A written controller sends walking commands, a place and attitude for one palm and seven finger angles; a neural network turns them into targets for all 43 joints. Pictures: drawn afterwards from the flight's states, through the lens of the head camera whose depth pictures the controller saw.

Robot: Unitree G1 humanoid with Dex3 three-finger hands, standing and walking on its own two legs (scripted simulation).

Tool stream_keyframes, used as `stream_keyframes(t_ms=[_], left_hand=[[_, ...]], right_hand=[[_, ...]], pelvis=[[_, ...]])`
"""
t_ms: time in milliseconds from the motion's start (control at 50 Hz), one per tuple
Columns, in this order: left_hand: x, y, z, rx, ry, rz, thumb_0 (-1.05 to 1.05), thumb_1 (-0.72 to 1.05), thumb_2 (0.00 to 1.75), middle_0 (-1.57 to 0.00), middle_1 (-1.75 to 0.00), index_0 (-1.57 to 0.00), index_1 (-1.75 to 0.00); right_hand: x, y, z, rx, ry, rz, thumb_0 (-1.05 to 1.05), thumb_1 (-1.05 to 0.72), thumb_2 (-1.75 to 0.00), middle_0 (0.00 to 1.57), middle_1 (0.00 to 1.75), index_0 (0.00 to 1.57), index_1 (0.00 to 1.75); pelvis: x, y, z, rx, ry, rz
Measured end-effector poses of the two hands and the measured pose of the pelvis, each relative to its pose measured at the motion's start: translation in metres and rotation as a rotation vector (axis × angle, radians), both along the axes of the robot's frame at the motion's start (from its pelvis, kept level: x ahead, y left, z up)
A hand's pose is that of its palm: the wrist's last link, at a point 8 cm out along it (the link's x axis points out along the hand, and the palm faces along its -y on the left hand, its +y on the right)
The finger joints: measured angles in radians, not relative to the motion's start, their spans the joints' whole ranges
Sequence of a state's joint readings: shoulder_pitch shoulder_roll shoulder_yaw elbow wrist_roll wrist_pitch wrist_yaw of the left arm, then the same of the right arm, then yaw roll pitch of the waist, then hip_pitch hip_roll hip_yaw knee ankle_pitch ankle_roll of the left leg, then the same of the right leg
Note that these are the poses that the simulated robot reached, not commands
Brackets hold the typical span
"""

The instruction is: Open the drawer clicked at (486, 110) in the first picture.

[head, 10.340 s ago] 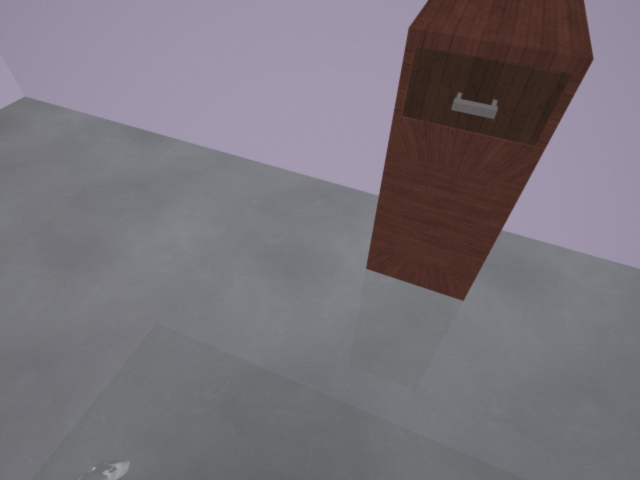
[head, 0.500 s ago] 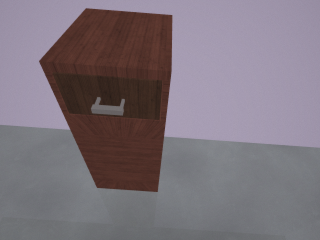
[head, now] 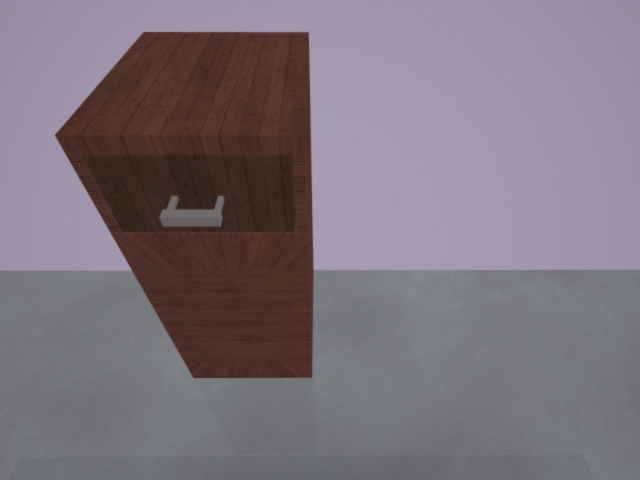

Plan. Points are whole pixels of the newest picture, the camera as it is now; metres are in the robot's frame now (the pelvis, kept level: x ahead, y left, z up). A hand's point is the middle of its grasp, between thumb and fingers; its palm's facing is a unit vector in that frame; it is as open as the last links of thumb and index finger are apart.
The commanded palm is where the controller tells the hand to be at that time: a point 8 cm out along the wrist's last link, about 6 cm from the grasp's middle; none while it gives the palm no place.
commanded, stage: come to a stop and stand still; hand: left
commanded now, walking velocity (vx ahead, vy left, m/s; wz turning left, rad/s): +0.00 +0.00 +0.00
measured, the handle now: (194, 209) +0.54 +0.25 +0.01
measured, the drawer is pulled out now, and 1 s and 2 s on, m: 0.00 0.00 0.00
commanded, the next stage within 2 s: look again from close up in 0.20 s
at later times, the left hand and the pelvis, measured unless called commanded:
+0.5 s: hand out of the picture -0.02 +0.17 -0.18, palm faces +0.03 -0.99 -0.16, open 7.4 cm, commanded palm none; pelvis +0.01 +0.02 +0.00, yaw +0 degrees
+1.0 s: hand out of the picture +0.10 +0.23 -0.13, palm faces -0.07 -0.91 -0.40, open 7.4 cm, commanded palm +0.13 +0.26 -0.05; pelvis +0.02 +0.04 +0.00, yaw -1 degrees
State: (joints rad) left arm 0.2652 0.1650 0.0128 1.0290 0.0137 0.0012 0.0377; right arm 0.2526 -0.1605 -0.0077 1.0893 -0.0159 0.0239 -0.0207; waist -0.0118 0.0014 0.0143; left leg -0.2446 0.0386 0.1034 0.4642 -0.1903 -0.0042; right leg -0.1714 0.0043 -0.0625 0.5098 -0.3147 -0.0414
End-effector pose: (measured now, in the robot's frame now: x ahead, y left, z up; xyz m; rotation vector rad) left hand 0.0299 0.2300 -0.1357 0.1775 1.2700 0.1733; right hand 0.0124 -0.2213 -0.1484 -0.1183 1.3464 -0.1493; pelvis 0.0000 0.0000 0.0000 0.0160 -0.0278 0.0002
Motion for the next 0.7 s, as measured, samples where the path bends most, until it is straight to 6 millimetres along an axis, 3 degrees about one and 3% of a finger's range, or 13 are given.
stream_keyframes(t_ms=[220,300,380,440,540,700], left_hand=[[-0.052,-0.023,-0.007,-0.068,0.119,0.039,0.01,0.92,0.9,-0.2,-0.3,-0.19,-0.3],[-0.068,-0.034,-0.009,-0.09,0.163,0.051,0.01,0.91,0.9,-0.2,-0.3,-0.19,-0.3],[-0.076,-0.033,-0.011,-0.101,0.192,0.03,0.01,0.91,0.9,-0.2,-0.3,-0.2,-0.3],[-0.069,-0.022,-0.013,-0.091,0.184,0.028,0.01,0.91,0.9,-0.2,-0.3,-0.2,-0.3],[-0.04,0.0,-0.012,-0.059,0.115,0.027,0.01,0.91,0.9,-0.2,-0.3,-0.2,-0.3],[-0.005,0.024,-0.007,-0.024,0.053,0.001,0.01,0.91,0.9,-0.2,-0.3,-0.19,-0.3]], right_hand=[[-0.051,0.009,0.004,0.024,0.136,0.0,0.0,-0.91,-0.9,0.19,0.3,0.2,0.3],[-0.055,0.013,0.005,0.027,0.154,-0.001,0.0,-0.91,-0.9,0.19,0.3,0.2,0.3],[-0.045,0.017,-0.002,0.024,0.116,-0.016,0.0,-0.91,-0.9,0.19,0.3,0.2,0.3],[-0.034,0.025,-0.003,0.024,0.072,-0.02,0.0,-0.91,-0.9,0.19,0.3,0.2,0.3],[-0.02,0.038,-0.004,0.025,0.04,-0.003,0.01,-0.92,-0.9,0.19,0.3,0.2,0.3],[-0.01,0.043,-0.001,0.013,0.033,-0.003,0.02,-0.93,-0.9,0.2,0.3,0.2,0.3]], pelvis=[[-0.004,-0.005,0.004,-0.01,0.007,0.013],[-0.003,-0.004,0.004,-0.017,0.011,0.011],[-0.003,0.006,-0.002,-0.052,0.025,0.01],[0.002,0.013,-0.004,-0.041,0.018,0.01],[0.01,0.023,-0.004,-0.025,0.014,0.002],[0.018,0.033,-0.001,-0.011,0.016,-0.011]])
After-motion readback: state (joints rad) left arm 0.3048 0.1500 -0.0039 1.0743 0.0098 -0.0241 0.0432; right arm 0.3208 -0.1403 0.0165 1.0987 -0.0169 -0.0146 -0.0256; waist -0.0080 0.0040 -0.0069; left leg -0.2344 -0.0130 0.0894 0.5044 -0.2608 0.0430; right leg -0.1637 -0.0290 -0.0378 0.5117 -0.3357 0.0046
